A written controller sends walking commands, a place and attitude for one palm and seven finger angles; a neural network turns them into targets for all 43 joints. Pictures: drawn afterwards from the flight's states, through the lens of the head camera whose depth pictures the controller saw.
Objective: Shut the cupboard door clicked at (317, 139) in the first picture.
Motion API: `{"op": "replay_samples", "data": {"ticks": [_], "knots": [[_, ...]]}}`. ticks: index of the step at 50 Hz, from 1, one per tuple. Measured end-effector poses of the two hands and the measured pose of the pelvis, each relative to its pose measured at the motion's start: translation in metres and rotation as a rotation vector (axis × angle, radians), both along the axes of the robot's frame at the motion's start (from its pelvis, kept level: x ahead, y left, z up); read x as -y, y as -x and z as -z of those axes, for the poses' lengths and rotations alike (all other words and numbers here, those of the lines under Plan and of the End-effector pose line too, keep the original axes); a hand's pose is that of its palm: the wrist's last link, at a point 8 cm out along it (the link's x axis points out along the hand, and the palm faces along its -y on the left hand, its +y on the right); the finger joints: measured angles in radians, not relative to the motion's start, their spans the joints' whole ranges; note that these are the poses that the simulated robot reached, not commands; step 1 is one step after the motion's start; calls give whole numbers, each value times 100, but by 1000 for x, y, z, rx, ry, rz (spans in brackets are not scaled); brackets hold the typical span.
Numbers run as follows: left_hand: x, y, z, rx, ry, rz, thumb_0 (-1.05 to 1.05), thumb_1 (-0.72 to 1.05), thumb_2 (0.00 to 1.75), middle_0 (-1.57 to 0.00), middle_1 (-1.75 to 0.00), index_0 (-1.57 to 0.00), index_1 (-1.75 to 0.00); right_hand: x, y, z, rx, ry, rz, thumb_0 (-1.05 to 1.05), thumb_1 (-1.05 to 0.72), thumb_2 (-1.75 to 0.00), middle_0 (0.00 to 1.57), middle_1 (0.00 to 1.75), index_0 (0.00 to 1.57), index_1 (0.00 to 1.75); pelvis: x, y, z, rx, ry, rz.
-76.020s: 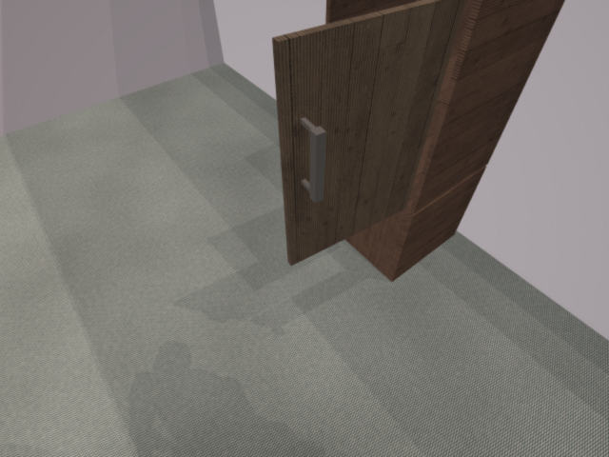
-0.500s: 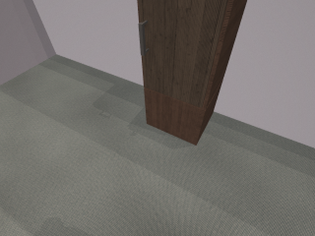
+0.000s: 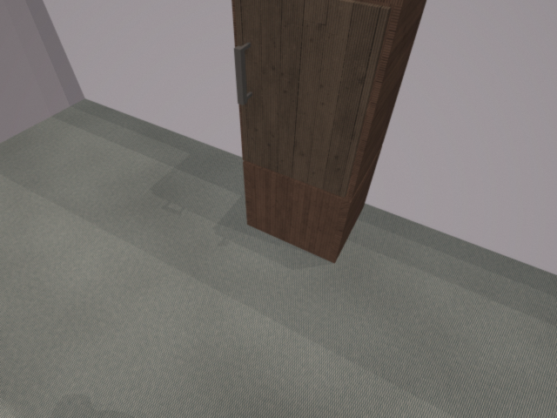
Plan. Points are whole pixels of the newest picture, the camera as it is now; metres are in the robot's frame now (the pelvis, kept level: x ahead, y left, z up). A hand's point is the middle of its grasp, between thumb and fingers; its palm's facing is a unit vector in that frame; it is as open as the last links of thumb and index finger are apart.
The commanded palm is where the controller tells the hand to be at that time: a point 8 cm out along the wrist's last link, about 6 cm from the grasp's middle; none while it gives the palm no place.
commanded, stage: look to check the result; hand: left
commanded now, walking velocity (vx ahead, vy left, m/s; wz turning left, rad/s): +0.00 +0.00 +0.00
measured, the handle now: (244, 74) +1.02 +0.15 +0.01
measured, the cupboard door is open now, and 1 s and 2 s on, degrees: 0 0 0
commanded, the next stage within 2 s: stand and wait in 0.50 s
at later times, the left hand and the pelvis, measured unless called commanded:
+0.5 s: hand out of the picture -0.01 +0.16 -0.18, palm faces +0.04 -0.98 -0.19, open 7.4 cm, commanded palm none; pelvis +0.02 -0.01 +0.00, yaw +0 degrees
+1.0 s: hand out of the picture +0.01 +0.15 -0.17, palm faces +0.04 -0.98 -0.21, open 7.4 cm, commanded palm none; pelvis +0.03 -0.02 +0.00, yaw +1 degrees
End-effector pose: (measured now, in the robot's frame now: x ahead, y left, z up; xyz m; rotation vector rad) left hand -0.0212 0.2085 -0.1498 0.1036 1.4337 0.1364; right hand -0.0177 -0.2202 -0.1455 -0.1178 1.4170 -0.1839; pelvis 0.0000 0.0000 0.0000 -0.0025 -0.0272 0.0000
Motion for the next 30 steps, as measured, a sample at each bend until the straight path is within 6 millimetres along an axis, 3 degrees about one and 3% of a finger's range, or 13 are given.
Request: {"op": "replay_samples", "data": {"ticks": [14,30], "knots": [[-5,0,-5,-29,-40,-10,0,91,90,-20,-30,-20,-30,-2,-6,4,-19,-27,-2,0,-91,-90,20,30,20,30,6,-9,0,1,-1,0],[4,-10,-4,-22,-32,-16,0,91,90,-20,-30,-20,-30,14,-29,2,4,-3,-23,0,-91,-90,20,30,20,30,13,-18,-1,0,-5,-5]]}}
